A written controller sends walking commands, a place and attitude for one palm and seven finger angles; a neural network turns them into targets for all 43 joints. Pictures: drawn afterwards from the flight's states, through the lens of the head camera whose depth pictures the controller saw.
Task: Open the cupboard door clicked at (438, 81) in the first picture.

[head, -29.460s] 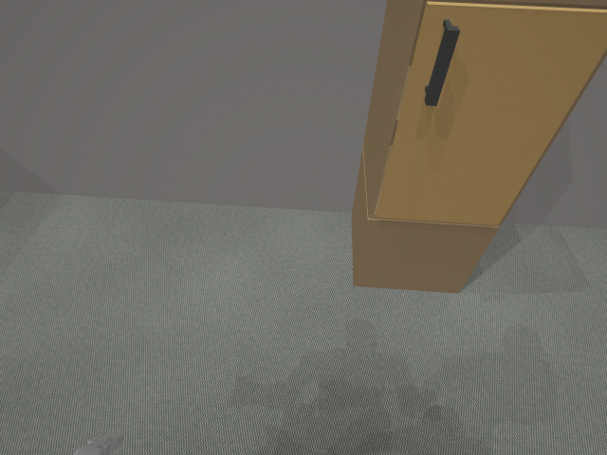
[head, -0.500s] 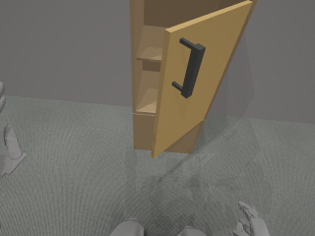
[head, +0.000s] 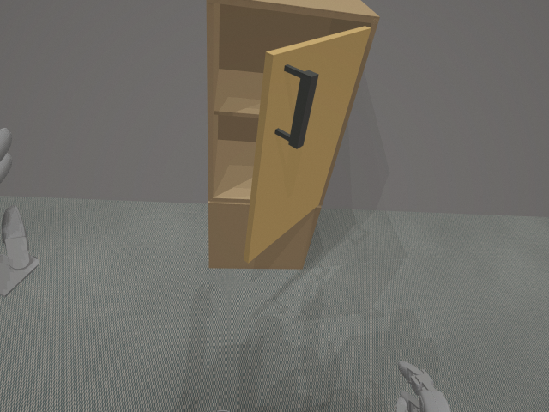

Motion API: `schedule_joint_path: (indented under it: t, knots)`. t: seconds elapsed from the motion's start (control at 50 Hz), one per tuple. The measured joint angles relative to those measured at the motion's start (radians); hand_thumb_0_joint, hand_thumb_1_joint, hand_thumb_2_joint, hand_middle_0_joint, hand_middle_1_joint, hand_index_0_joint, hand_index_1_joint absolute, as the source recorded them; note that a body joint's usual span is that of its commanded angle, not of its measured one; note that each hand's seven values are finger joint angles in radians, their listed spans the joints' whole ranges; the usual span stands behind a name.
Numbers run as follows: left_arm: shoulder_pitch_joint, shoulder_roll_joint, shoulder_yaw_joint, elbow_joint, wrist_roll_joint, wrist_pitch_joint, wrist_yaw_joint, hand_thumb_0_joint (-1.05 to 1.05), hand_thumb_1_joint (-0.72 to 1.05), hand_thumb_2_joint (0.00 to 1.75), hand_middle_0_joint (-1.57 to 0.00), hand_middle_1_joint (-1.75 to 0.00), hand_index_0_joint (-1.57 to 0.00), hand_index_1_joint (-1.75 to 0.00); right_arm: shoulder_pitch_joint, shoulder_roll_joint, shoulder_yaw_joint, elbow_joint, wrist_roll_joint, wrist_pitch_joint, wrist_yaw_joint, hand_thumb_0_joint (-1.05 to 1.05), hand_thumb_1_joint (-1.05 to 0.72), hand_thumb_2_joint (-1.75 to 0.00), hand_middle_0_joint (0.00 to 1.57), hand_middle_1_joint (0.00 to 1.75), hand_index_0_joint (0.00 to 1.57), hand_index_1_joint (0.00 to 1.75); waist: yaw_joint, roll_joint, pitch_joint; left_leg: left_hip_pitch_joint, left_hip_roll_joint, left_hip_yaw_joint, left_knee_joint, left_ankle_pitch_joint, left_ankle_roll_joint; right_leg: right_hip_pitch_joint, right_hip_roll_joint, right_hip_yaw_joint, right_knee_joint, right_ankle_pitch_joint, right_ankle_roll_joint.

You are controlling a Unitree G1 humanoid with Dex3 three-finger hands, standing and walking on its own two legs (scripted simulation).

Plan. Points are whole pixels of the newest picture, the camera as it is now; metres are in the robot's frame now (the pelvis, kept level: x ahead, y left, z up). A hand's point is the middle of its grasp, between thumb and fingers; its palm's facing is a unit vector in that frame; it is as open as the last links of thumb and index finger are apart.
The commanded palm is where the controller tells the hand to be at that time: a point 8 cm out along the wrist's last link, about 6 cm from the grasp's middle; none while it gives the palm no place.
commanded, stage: stop stepping back and stand still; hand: left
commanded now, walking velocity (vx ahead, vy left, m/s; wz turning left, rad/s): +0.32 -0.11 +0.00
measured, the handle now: (293, 107) +0.63 +0.03 +0.18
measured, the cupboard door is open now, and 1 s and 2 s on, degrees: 45 45 45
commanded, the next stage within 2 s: let the arm hang, fingers relaxed in 0.88 s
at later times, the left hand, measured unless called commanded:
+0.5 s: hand out of the picture +0.02 +0.30 +0.22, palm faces +0.51 -0.76 -0.40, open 7.4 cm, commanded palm -0.05 +0.33 +0.21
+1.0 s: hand out of the picture -0.02 +0.28 +0.18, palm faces +0.45 -0.76 -0.46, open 7.4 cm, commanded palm none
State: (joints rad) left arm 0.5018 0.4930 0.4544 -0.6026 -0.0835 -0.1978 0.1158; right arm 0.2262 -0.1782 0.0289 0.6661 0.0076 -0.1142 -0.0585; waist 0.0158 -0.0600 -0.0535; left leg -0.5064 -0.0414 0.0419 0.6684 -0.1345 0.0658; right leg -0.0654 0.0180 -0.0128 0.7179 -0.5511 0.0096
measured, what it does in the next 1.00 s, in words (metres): walks backwards: right foot, then left foot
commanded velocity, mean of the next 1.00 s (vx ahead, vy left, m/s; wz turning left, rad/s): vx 0.21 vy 0.00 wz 0.00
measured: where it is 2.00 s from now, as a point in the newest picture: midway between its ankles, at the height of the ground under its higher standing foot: outside the picture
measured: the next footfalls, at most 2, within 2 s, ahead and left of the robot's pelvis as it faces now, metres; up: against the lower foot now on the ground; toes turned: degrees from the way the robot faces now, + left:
right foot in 0.18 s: +0.00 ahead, -0.08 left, +0.00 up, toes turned -2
left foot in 0.36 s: -0.11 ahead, +0.16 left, +0.00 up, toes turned +3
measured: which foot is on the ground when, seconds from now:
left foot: down 0.00-0.14, up 0.16-0.34, down 0.36-0.64, up 0.66-0.98, down 1.00-1.00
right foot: up 0.00-0.16, down 0.18-0.36, up 0.38-0.64, down 0.66-1.00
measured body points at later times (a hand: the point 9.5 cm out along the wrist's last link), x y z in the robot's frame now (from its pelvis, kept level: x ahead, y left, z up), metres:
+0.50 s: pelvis -0.19 +0.03 +0.02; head -0.23 +0.04 +0.47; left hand -0.01 +0.34 +0.24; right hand -0.05 -0.20 -0.06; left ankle -0.15 +0.16 -0.71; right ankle -0.14 -0.08 -0.63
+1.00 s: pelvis -0.20 +0.02 +0.03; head -0.21 +0.00 +0.48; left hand -0.05 +0.32 +0.21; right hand -0.04 -0.25 -0.06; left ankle -0.19 +0.15 -0.70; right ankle -0.23 -0.08 -0.71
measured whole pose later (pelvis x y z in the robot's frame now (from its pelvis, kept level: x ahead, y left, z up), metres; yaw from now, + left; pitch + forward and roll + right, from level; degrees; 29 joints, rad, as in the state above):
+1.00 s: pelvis -0.20 +0.02 +0.03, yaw +3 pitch +0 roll +1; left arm 0.51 0.36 0.35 -0.37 -0.01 -0.23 0.14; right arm 0.26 -0.29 -0.06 0.66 -0.01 -0.15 -0.08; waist 0.01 0.02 -0.03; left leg -0.29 0.04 0.08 0.54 -0.16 0.03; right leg -0.21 -0.04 -0.09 0.57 -0.34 -0.02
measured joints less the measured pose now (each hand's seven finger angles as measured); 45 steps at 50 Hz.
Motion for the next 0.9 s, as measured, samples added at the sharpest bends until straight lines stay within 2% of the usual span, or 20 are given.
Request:
schedule_joint_path:
  t: [0.02,0.04,0.1,0.14,0.16,0.18,0.22,0.26,0.3,0.36,0.4,0.46,0.52,0.62,0.64,0.68,0.72,0.76,0.82,0.9]
  knots:
    - [-0.046,-0.016,-0.005,0.044,0.003,0.01,0.004,0.01,0.89,0.89,-0.22,-0.31,-0.22,-0.3,0.001,-0.006,-0.004,0.004,-0.001,-0.003,-0.006,0.01,-0.9,-0.9,0.2,0.3,0.2,0.3,-0.011,0.004,0.017,0.014,-0.005,0.0,-0.017,0.021,0.025,-0.041,0.011,0.018,0.083,-0.008,-0.006]
    - [-0.087,-0.028,-0.009,0.088,0.005,0.023,0.009,0.01,0.89,0.89,-0.22,-0.31,-0.21,-0.3,0.001,-0.009,-0.005,0.008,-0.004,-0.006,-0.008,0.01,-0.9,-0.9,0.2,0.3,0.2,0.3,-0.022,0.007,0.032,0.031,-0.007,-0.002,-0.049,0.046,0.026,-0.083,0.021,0.031,0.146,-0.011,-0.016]
    - [-0.128,-0.034,-0.009,0.155,0.005,0.067,0.02,0.02,0.89,0.89,-0.21,-0.31,-0.21,-0.3,0.005,-0.003,-0.004,0.005,-0.017,-0.002,-0.001,0.02,-0.9,-0.9,0.2,0.3,0.2,0.3,-0.059,0.009,0.066,0.095,-0.006,-0.008,-0.198,0.097,-0.071,-0.175,0.054,0.018,0.196,-0.009,-0.046]
    - [-0.08,-0.035,-0.022,0.132,0.006,0.081,0.022,0.02,0.89,0.9,-0.21,-0.31,-0.21,-0.3,0.024,-0.003,-0.013,-0.02,-0.022,0.0,0.009,0.02,-0.9,-0.9,0.2,0.3,0.2,0.3,-0.084,0.025,0.075,0.108,0.008,0.004,-0.262,0.039,-0.13,-0.174,0.073,-0.044,0.094,-0.024,-0.071]
    - [-0.032,-0.02,-0.022,0.093,0.011,0.078,0.021,0.02,0.89,0.9,-0.21,-0.31,-0.21,-0.3,0.037,-0.005,-0.015,-0.041,-0.016,-0.001,0.014,0.02,-0.9,-0.9,0.2,0.3,0.2,0.3,-0.09,0.017,0.073,0.069,0.004,0.025,-0.206,-0.074,-0.141,-0.161,0.067,-0.065,-0.007,-0.036,-0.096]
    - [0.027,0.002,-0.009,0.038,0.014,0.068,0.02,0.02,0.89,0.9,-0.21,-0.31,-0.21,-0.3,0.043,-0.007,-0.016,-0.059,-0.007,0.0,0.019,0.02,-0.9,-0.9,0.2,0.3,0.2,0.3,-0.074,-0.014,0.065,-0.004,-0.016,0.032,-0.035,-0.173,-0.14,-0.174,0.042,-0.039,-0.096,-0.01,-0.127]
    - [0.114,-0.001,-0.005,-0.055,0.017,0.046,-0.005,0.02,0.89,0.9,-0.21,-0.31,-0.21,-0.3,0.035,-0.023,-0.029,-0.046,-0.007,0.013,0.018,0.01,-0.9,-0.9,0.2,0.3,0.2,0.3,-0.038,-0.021,0.067,-0.121,-0.018,-0.007,0.374,-0.199,-0.131,-0.254,0.014,-0.042,-0.068,0.233,-0.124]
    - [0.134,0.013,-0.008,-0.084,0.033,0.016,-0.03,0.02,0.89,0.89,-0.21,-0.31,-0.21,-0.3,0.046,-0.02,-0.038,-0.007,-0.017,0.033,0.011,0.01,-0.9,-0.9,0.2,0.3,0.2,0.3,-0.017,-0.028,0.03,-0.131,0.02,-0.008,0.567,-0.197,-0.117,-0.301,-0.011,-0.07,-0.055,0.271,-0.092]
    - [0.095,0.025,-0.003,-0.052,0.052,-0.017,-0.027,0.02,0.89,0.89,-0.22,-0.31,-0.22,-0.3,0.069,-0.007,-0.035,0.02,-0.02,0.036,-0.006,0.02,-0.9,-0.9,0.2,0.3,0.2,0.3,0.002,-0.049,-0.021,-0.034,0.065,0.011,0.477,-0.26,-0.087,-0.33,-0.036,-0.091,-0.074,0.213,-0.074]
    - [-0.005,-0.014,0.012,0.031,0.053,-0.036,0.017,0.01,0.88,0.89,-0.22,-0.31,-0.22,-0.3,0.082,-0.033,-0.026,0.0,-0.019,-0.001,-0.036,0.02,-0.9,-0.9,0.2,0.3,0.2,0.3,0.003,-0.009,-0.05,0.208,0.101,-0.015,0.043,-0.378,-0.044,-0.394,-0.041,-0.113,-0.041,0.109,-0.069]
    - [-0.1,-0.033,0.025,0.109,0.064,-0.04,0.044,0.01,0.89,0.89,-0.22,-0.31,-0.22,-0.3,0.048,-0.038,-0.038,-0.011,-0.022,-0.027,-0.045,0.02,-0.9,-0.9,0.2,0.3,0.2,0.3,-0.025,0.019,0.002,0.197,0.088,-0.037,0.007,-0.241,-0.06,-0.466,-0.04,-0.075,0.144,0.075,-0.039]
    - [-0.116,-0.054,0.031,0.199,0.072,-0.026,0.038,0.01,0.89,0.9,-0.21,-0.31,-0.21,-0.3,0.03,-0.008,-0.038,-0.005,-0.013,-0.023,-0.017,0.02,-0.9,-0.9,0.2,0.3,0.2,0.3,-0.032,0.03,0.026,0.215,0.079,-0.014,-0.006,-0.181,-0.057,-0.514,-0.025,-0.036,0.391,0.156,-0.008]
    - [-0.046,-0.085,-0.01,0.194,0.071,-0.009,0.026,0.02,0.89,0.9,-0.21,-0.31,-0.21,-0.3,0.057,0.022,-0.026,-0.005,-0.007,-0.02,0.006,0.02,-0.9,-0.9,0.2,0.3,0.2,0.3,-0.055,0.049,0.002,0.228,0.09,-0.02,-0.081,-0.139,-0.047,-0.475,-0.027,-0.059,0.397,0.205,-0.002]
    - [0.072,-0.071,-0.064,0.102,0.072,0.0,0.017,0.02,0.89,0.9,-0.21,-0.31,-0.21,-0.3,0.097,0.046,-0.009,-0.021,-0.023,0.006,-0.002,0.02,-0.9,-0.9,0.21,0.3,0.2,0.3,-0.053,0.064,-0.017,0.18,0.123,-0.022,-0.112,-0.159,-0.065,-0.232,-0.009,-0.122,0.025,0.058,-0.034]
    - [0.08,-0.045,-0.053,0.077,0.072,0.001,0.019,0.02,0.89,0.9,-0.21,-0.31,-0.21,-0.3,0.101,0.046,-0.009,-0.032,-0.022,0.009,-0.003,0.02,-0.89,-0.9,0.21,0.3,0.2,0.3,-0.049,0.05,-0.019,0.131,0.116,-0.015,-0.052,-0.224,-0.058,-0.174,-0.014,-0.107,-0.074,0.03,-0.057]
    - [0.056,-0.033,-0.041,0.059,0.071,-0.008,0.014,0.02,0.89,0.89,-0.21,-0.31,-0.21,-0.3,0.067,0.021,-0.02,-0.013,-0.012,0.017,-0.004,0.01,-0.89,-0.9,0.21,0.3,0.2,0.3,-0.014,0.055,0.009,0.01,0.103,-0.047,0.198,-0.292,-0.058,-0.19,-0.012,-0.081,-0.115,0.154,-0.093]
    - [0.039,-0.046,-0.03,0.074,0.064,-0.022,0.006,0.02,0.89,0.89,-0.22,-0.31,-0.21,-0.3,0.028,-0.01,-0.032,0.042,-0.015,0.022,-0.004,0.02,-0.89,-0.9,0.21,0.3,0.2,0.3,0.005,0.073,0.035,-0.064,0.09,-0.066,0.417,-0.246,-0.077,-0.194,-0.009,-0.084,-0.1,0.201,-0.087]
    - [0.046,-0.062,-0.013,0.113,0.057,-0.039,0.007,0.02,0.89,0.89,-0.22,-0.31,-0.22,-0.3,0.022,-0.028,-0.048,0.057,-0.01,0.028,-0.006,0.02,-0.9,-0.9,0.21,0.3,0.2,0.3,0.014,0.071,0.027,-0.097,0.077,-0.05,0.512,-0.168,-0.087,-0.177,-0.019,-0.07,-0.143,0.223,-0.077]
    - [0.056,-0.091,-0.003,0.192,0.051,-0.052,0.014,0.01,0.89,0.89,-0.22,-0.31,-0.21,-0.3,0.026,-0.056,-0.065,0.039,-0.005,0.018,-0.021,0.02,-0.9,-0.9,0.2,0.3,0.2,0.3,0.008,0.07,0.012,-0.086,0.075,-0.012,0.457,-0.108,-0.085,-0.147,-0.042,-0.051,-0.222,0.262,-0.062]
    - [0.021,-0.118,-0.046,0.262,0.055,-0.04,0.029,0.01,0.89,0.9,-0.21,-0.31,-0.21,-0.3,0.029,-0.086,-0.079,0.015,-0.003,-0.008,-0.04,0.02,-0.9,-0.9,0.2,0.3,0.2,0.3,-0.004,0.064,0.025,0.029,0.077,0.038,0.172,-0.117,-0.06,-0.12,-0.074,-0.053,-0.249,0.269,-0.047]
